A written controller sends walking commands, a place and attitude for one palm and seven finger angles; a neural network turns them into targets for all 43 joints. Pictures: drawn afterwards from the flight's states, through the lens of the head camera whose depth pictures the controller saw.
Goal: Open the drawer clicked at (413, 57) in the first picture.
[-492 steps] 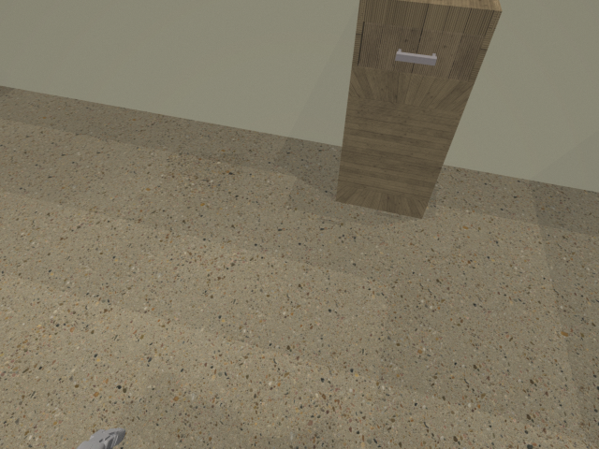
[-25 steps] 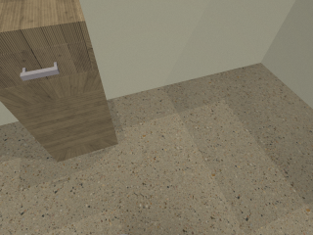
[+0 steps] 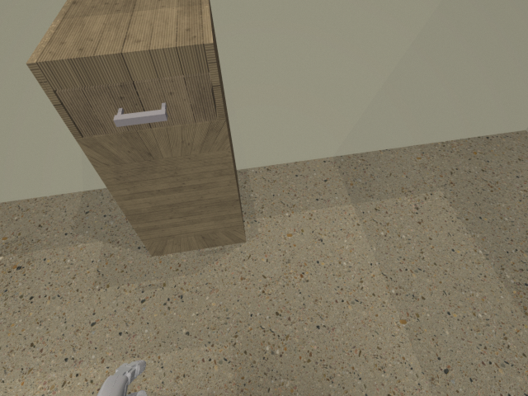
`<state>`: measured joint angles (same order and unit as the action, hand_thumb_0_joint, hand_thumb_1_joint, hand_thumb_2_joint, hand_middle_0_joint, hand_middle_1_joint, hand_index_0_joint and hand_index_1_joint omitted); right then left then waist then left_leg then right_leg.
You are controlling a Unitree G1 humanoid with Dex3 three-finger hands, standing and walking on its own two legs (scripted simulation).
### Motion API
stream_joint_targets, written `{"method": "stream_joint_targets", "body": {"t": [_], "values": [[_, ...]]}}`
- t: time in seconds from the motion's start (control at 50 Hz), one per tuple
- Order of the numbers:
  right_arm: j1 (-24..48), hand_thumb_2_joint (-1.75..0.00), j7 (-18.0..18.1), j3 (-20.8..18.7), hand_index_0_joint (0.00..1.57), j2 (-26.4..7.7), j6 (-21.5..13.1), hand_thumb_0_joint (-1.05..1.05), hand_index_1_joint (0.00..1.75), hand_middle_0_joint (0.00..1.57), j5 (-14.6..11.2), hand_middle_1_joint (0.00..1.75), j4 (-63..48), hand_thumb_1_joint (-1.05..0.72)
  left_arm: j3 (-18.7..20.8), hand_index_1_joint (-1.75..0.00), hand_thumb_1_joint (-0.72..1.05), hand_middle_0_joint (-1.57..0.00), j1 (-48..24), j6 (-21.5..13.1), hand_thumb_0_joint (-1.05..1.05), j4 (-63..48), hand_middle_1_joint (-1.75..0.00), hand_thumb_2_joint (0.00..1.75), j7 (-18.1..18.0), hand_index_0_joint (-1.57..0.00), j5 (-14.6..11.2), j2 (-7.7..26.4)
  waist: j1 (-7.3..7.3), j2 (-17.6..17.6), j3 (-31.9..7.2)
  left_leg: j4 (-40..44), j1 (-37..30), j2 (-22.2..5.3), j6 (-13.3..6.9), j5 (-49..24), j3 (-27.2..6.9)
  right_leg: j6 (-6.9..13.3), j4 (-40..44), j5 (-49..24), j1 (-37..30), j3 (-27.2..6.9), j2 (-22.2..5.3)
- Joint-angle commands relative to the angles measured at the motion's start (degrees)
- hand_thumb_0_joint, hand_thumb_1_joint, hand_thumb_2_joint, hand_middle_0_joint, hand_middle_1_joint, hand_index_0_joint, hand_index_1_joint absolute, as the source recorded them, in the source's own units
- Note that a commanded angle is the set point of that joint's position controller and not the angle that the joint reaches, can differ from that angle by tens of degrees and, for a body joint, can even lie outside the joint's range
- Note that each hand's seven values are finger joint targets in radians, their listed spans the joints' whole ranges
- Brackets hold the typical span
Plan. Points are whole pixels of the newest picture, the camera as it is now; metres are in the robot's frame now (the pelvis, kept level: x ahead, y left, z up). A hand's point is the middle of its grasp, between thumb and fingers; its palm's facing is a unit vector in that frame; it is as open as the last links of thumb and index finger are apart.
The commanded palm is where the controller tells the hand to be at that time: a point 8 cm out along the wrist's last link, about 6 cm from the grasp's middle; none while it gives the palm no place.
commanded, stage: turn to face it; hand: left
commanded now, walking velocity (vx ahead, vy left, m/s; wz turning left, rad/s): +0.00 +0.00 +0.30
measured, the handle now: (141, 113) +0.76 +0.34 -0.02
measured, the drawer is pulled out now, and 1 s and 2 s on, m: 0.00 0.00 0.00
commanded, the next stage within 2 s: take the last steps up to it in 0.16 s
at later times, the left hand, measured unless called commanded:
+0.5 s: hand out of the picture -0.07 +0.21 -0.18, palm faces +0.27 -0.94 -0.20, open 7.3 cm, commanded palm none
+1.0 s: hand (163, 344) +0.24 +0.21 -0.17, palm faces +0.11 -0.98 -0.19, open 7.3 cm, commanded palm none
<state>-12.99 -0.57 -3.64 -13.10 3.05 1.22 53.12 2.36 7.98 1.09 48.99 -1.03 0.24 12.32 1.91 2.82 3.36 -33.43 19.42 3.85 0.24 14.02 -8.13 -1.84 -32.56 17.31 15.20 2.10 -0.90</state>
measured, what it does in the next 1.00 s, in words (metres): walks ahead: left foot, then right foot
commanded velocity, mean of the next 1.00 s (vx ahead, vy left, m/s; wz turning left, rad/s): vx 0.22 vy -0.02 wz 0.07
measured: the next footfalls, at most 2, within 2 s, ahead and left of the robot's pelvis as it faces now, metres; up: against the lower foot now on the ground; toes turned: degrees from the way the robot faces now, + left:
left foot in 0.46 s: -0.01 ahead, +0.13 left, +0.00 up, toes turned +15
right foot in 0.98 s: +0.31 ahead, -0.06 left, +0.00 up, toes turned +2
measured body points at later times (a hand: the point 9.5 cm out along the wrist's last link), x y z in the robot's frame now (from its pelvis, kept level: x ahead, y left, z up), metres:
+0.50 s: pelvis +0.00 +0.03 +0.00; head +0.00 +0.05 +0.45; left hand -0.09 +0.26 -0.16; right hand +0.13 -0.20 -0.13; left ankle -0.05 +0.12 -0.73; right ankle +0.00 -0.10 -0.71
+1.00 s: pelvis +0.15 +0.02 -0.01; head +0.18 +0.01 +0.43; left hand +0.23 +0.26 -0.15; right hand +0.04 -0.20 -0.16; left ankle -0.05 +0.12 -0.72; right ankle +0.27 -0.06 -0.73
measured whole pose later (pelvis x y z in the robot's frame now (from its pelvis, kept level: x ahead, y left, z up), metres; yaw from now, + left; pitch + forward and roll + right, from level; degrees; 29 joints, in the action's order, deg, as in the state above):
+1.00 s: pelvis +0.15 +0.02 -0.01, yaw +9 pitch -1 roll +0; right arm -29.8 1.4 -1.5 -7.4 -2.4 1.3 67.8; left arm 2.4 6.9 -2.3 57.1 1.6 0.9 10.2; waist 3.3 0.9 4.5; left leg -31.5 -3.9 -3.0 0.6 29.6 5.3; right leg 1.8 -34.9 8.7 24.6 7.4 -2.8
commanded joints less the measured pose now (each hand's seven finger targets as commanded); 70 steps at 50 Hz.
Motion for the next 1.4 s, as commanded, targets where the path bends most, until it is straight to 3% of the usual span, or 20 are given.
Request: {"method": "stream_joint_targets", "body": {"t": [0.0,0.08,0.24,0.32,0.38,0.4,0.44,0.46,0.52,0.6,0.76,0.86,0.92,0.94,0.96,0.98,1.04,1.12,1.3,1.38], "values": [[2.67,-0.9,0.32,-2.56,0.2,-6.88,-0.69,0.0,0.3,0.2,-0.12,0.3,-6.52,-0.9,3.16,-0.3,0.9,-0.2,6.29,-1.2,0.0,-2.82,-0.3,0.9,-1.39,-0.2,1.0,14.13,-3.63,-11.62,-4.76,-28.38,12.63,-1.23,1.24,18.08,0.96,11.27,17.76,-10.03,-5.13,-21.08,-26.17],[-1.8,-0.9,-0.5,-2.38,0.2,-5.76,0.51,0.0,0.3,0.2,0.27,0.3,-1.52,-0.9,1.73,-0.3,0.9,-0.2,0.18,-1.82,0.0,-3.09,-0.3,0.9,-1.0,-0.2,0.61,7.79,0.16,-12.3,-0.02,-36.7,12.07,-3.49,2.51,5.97,3.41,6.78,16.93,-9.87,-1.44,-7.26,-15.08],[5.21,-0.9,-0.01,-0.67,0.2,-3.27,-0.23,0.0,0.3,0.2,-0.48,0.3,-1.33,-0.9,2.28,-0.3,0.9,-0.2,11.46,-2.09,0.0,2.77,-0.3,0.9,-1.11,-0.2,1.48,9.11,-4.84,-13.33,-3.51,-19.06,8.76,-4.56,3.97,12.51,8.36,9.75,11.88,-31.43,-13.14,-4.12,-17.27],[5.04,-0.9,-0.23,0.38,0.2,-2.16,-1.52,0.0,0.3,0.2,-0.45,0.3,-0.81,-0.9,2.66,-0.3,0.9,-0.2,13.52,-2.37,0.0,5.35,-0.3,0.9,-0.61,-0.2,1.71,10.38,-5.65,-14.07,-4.96,-8.36,2.56,-4.36,2.42,12.77,11.72,9.92,13.73,-18.85,-12.65,-5.65,-18.31],[-0.38,-0.9,-0.22,0.69,0.2,-2.06,-2.96,0.0,0.3,0.2,-0.22,0.3,1.29,-0.9,2.48,-0.3,0.9,-0.2,11.27,-2.31,0.0,6.59,-0.3,0.9,-0.17,-0.2,1.32,9.71,-2.54,-12.92,-4.37,5.6,-9.43,-3.87,0.88,5.9,14.21,7.35,12.19,-1.33,-4.55,-3.05,-15.91],[-4.45,-0.9,0.04,0.41,0.2,-3.52,-3.74,0.0,0.3,0.2,-0.29,0.3,2.84,-0.9,2.19,-0.3,0.9,-0.2,9.68,-2.04,0.0,6.61,-0.3,0.9,0.02,-0.2,0.8,8.16,-0.33,-7.32,-5.04,12.81,-17.78,-5.1,0.21,3.0,12.04,4.93,6.97,4.08,1.67,0.04,-13.31],[-12.37,-0.9,0.97,-1.46,0.2,-12.35,-3.92,0.0,0.3,0.2,0.16,0.3,4.71,-0.9,0.33,-0.3,0.9,-0.2,6.79,-1.71,0.0,3.81,-0.3,0.9,0.69,-0.2,0.79,2.02,2.97,16.73,-2.67,22.72,-26.03,-25.17,-8.08,11.27,-14.72,-0.08,-16.84,17.13,22.19,7.36,-2.67],[-12.61,-0.9,1.27,-1.35,0.2,-12.03,-3.54,0.0,0.3,0.2,0.37,0.3,4.86,-0.9,0.49,-0.3,0.9,-0.2,3.97,-1.86,0.0,3.09,-0.3,0.9,0.67,-0.2,1.11,3.11,3.66,11.16,1.22,23.87,-21.75,-27.64,-11.58,13.35,-16.14,1.02,-22.71,16.08,24.37,2.97,-4.22],[-6.79,-0.9,2.02,0.71,0.2,-5.6,-4.62,0.0,0.3,0.2,0.13,0.3,4.1,-0.9,0.83,-0.3,0.9,-0.2,3.85,-1.56,0.0,6.37,-0.3,0.9,1.58,-0.2,1.51,3.45,0.64,6.97,8.67,25.65,-12.41,-21.61,-9.5,7.86,-7.63,1.03,-29.48,5.21,23.03,-0.32,-6.26],[-8.52,-0.9,2.23,0.8,0.2,-4.37,-6.32,0.0,0.3,0.2,-0.43,0.3,5.19,-0.9,0.67,-0.3,0.9,-0.2,7.86,-1.43,0.0,8.8,-0.3,0.9,2.03,-0.2,1.29,2.36,-1.49,2.76,5.9,24.46,-15.56,-18.27,-8.93,-9.32,1.02,-0.7,-31.19,-2.36,22.09,0.66,-5.75],[-15.44,-0.9,2.87,0.9,0.2,-3.24,-7.13,0.0,0.3,0.2,-0.24,0.3,8.73,-0.9,0.65,-0.3,0.9,-0.2,-1.25,-1.27,0.0,5.66,-0.3,0.9,2.38,-0.2,0.86,1.24,0.24,2.78,7.44,23.39,-20.87,-19.81,-10.16,-19.93,3.53,-1.03,-22.58,-6.39,27.51,1.25,-6.64],[-17.21,-0.9,2.93,0.52,0.2,-3.87,-6.96,0.0,0.3,0.2,0.52,0.3,10.65,-0.9,0.46,-0.3,0.9,-0.2,-6.11,-2.33,0.0,3.85,-0.3,0.9,2.66,-0.2,0.46,0.07,1.38,4.63,6.37,18.87,-21.19,-20.39,-9.18,-28.9,5.81,1.75,-7.87,-4.07,18.47,3.7,-4.47],[-15.66,-0.9,2.84,0.21,0.2,-5.62,-6.81,0.0,0.3,0.2,0.02,0.3,11.08,-0.9,1.11,-0.3,0.9,-0.2,6.74,-3.48,0.0,7.77,-0.3,0.9,2.36,-0.2,0.61,1.91,-4.6,2.26,-0.85,4.63,-19.44,-17.91,-6.81,-43.44,9.52,3.78,0.09,-6.61,-0.39,7.23,0.46],[-15.58,-0.9,2.45,0.21,0.2,-5.04,-6.92,0.0,0.3,0.2,-0.38,0.3,10.96,-0.9,1.93,-0.3,0.9,-0.2,14.7,-4.16,0.0,10.29,-0.3,0.9,2.05,-0.2,0.93,4.53,-7.89,-0.56,-5.71,-5.54,-12.32,-15.24,-5.0,-38.43,10.76,4.88,2.68,-10.05,-13.87,4.82,-0.7],[-17.15,-0.9,1.8,0.54,0.2,-2.15,-7.06,0.0,0.3,0.2,-1.07,0.3,10.08,-0.9,3.49,-0.3,0.9,-0.2,22.47,-5.04,0.0,12.41,-0.3,0.9,1.24,-0.2,1.59,9.92,-10.52,-11.13,-12.99,-22.5,0.99,-8.94,-2.46,-17.43,14.2,9.77,4.77,-13.27,-28.31,-11.4,-14.36],[-17.95,-0.9,1.93,0.8,0.2,-0.17,-7.03,0.0,0.3,0.2,-1.34,0.3,8.55,-0.9,4.2,-0.3,0.9,-0.2,25.72,-4.93,0.0,13.31,-0.3,0.9,0.88,-0.2,0.58,14.22,-9.05,-17.55,-17.27,-39.93,8.86,-2.97,-1.42,18.91,11.51,15.26,11.92,-20.49,-30.25,-30.39,-26.54],[-9.98,-0.9,1.42,0.21,0.2,0.57,-5.98,0.0,0.3,0.2,-0.86,0.3,7.66,-0.9,2.58,-0.3,0.9,-0.2,11.11,-4.38,0.0,9.98,-0.3,0.9,0.24,-0.2,0.0,7.88,-5.07,-4.51,-2.35,-44.97,11.92,-10.04,-2.85,9.06,5.79,13.47,19.96,2.11,-8.0,-21.83,-22.12],[-14.46,-0.9,0.84,0.78,0.2,3.4,-3.42,0.0,0.3,0.2,0.28,0.3,8.9,-0.9,0.62,-0.3,0.9,-0.2,4.4,-4.96,0.0,8.91,-0.3,0.9,-0.05,-0.2,0.76,2.24,1.11,-8.09,0.99,-32.72,5.0,-11.32,-0.51,3.42,8.4,9.67,23.41,-3.27,6.34,-4.51,-15.52],[-3.22,-0.9,-0.16,0.79,0.2,2.83,-4.82,0.0,0.3,0.2,0.06,0.3,4.6,-0.9,1.56,-0.3,0.9,-0.2,9.75,-4.97,0.0,11.05,-0.3,0.9,0.36,-0.2,1.1,4.93,-2.46,-8.49,0.33,-6.4,3.38,-9.61,0.91,1.03,12.44,11.45,20.56,-6.63,-2.5,-3.74,-15.19],[-6.64,-0.9,1.0,1.65,0.2,0.82,-6.18,0.0,0.3,0.2,-0.09,0.3,7.1,-0.9,0.14,-0.3,0.9,-0.2,10.75,-3.76,0.0,12.2,-0.3,0.9,-0.35,-0.2,0.42,1.24,-1.05,-1.91,-3.25,9.53,-13.23,-10.24,1.13,-19.05,9.72,6.12,6.84,-17.72,-0.4,0.95,-8.97]]}}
